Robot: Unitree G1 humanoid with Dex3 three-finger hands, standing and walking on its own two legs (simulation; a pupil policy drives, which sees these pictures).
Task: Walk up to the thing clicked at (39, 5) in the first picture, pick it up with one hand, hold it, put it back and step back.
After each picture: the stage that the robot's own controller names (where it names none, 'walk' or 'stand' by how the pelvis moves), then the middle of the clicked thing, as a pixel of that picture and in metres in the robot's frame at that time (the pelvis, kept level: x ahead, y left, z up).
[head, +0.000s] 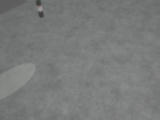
stand; (39, 9) +2.15 +0.61 -0.66
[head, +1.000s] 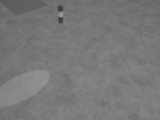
walk; (60, 14) +2.05 +0.27 -0.63
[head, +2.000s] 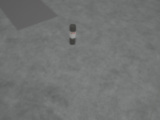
walk; (72, 34) +1.41 +0.07 -0.64
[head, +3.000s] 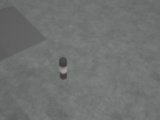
walk; (63, 69) +0.93 +0.14 -0.64
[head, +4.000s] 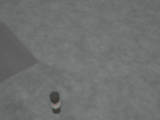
walk; (55, 103) +0.62 +0.18 -0.65
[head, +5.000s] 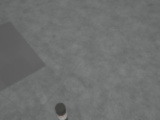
stand; (62, 114) +0.48 +0.17 -0.63
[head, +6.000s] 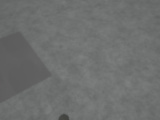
stand; out of the picture +0.46 +0.16 -0.66
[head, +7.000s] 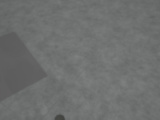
stand; out of the picture +0.45 +0.18 -0.66
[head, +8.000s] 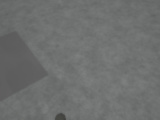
stand; out of the picture +0.46 +0.18 -0.66
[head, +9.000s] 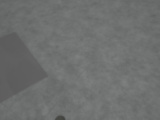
stand; out of the picture +0.45 +0.18 -0.66
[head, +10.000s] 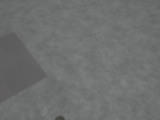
stand; out of the picture +0.44 +0.18 -0.66
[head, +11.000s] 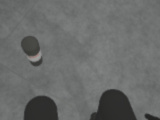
go down; (33, 53) +0.51 +0.19 -0.35
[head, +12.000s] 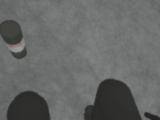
go down; (15, 42) +0.53 +0.21 -0.27
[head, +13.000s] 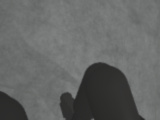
close in; out of the picture +0.52 +0.26 -0.18
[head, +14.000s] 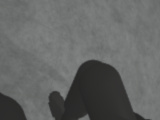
close; out of the picture +0.51 +0.28 -0.18
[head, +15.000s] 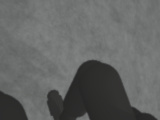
lift; out of the picture +0.47 +0.25 -0.18
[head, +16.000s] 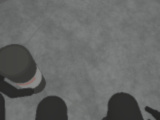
lift; (27, 75) +0.35 +0.18 -0.01
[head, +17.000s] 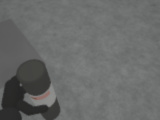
hold; (43, 94) +0.30 +0.14 +0.05
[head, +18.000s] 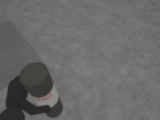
hold; (46, 94) +0.31 +0.14 +0.04
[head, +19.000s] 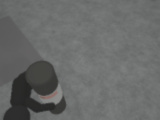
hold; (50, 92) +0.31 +0.12 +0.03
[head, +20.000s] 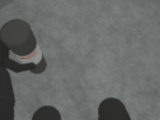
crouch; (29, 52) +0.44 +0.15 -0.03
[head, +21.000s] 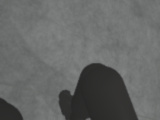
lower; out of the picture +0.49 +0.23 -0.16
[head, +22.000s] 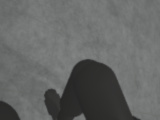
lower; out of the picture +0.48 +0.27 -0.18
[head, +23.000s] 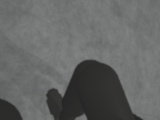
lower; out of the picture +0.48 +0.26 -0.18
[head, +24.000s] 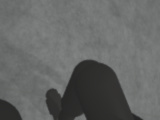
lower; out of the picture +0.48 +0.27 -0.18
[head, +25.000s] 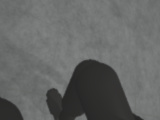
rest; out of the picture +0.48 +0.26 -0.18
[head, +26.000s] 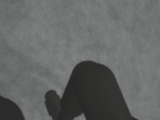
open; out of the picture +0.48 +0.24 -0.19
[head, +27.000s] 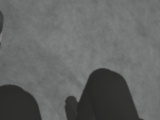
stand; out of the picture +0.48 +0.22 -0.20
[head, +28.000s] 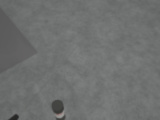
stand; (59, 111) +0.44 +0.13 -0.55
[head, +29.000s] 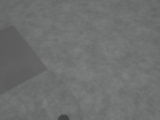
stand; out of the picture +0.43 +0.14 -0.60
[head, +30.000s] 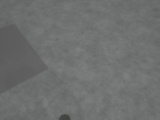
stand; out of the picture +0.42 +0.13 -0.60
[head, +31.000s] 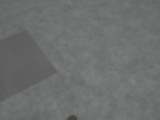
stand; out of the picture +0.45 +0.12 -0.65
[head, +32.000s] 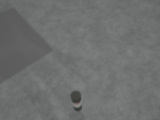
walk; (76, 101) +0.50 +0.07 -0.63
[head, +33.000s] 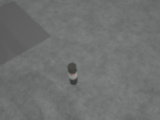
walk; (72, 74) +0.76 +0.10 -0.63
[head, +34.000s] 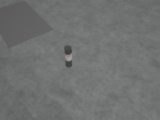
stand; (68, 56) +1.09 +0.14 -0.64
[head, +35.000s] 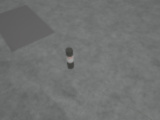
stand; (70, 58) +1.10 +0.14 -0.66
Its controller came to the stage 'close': yes
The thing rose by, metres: 0.69
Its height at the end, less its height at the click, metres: +0.00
